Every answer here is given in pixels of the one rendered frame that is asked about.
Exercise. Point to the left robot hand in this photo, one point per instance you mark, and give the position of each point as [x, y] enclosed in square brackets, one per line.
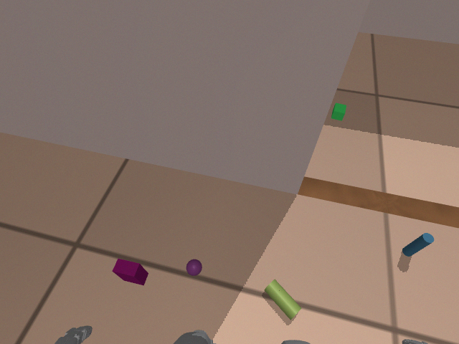
[75, 335]

